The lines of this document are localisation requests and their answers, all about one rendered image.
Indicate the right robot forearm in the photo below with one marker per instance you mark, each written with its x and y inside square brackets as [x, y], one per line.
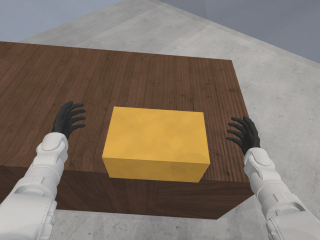
[272, 193]

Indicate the left robot upper arm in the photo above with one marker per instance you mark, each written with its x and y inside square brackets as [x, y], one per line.
[27, 217]

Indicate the left robot hand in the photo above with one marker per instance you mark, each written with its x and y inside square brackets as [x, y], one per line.
[64, 120]

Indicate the pedestal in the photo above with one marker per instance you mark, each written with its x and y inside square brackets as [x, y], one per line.
[36, 80]

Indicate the right robot upper arm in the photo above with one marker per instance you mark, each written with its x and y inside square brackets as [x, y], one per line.
[293, 226]

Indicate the right robot hand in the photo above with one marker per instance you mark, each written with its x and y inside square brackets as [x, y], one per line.
[249, 136]

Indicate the carton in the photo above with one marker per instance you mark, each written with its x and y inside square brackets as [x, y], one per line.
[156, 144]

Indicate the left robot forearm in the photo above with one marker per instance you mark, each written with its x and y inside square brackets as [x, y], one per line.
[45, 172]

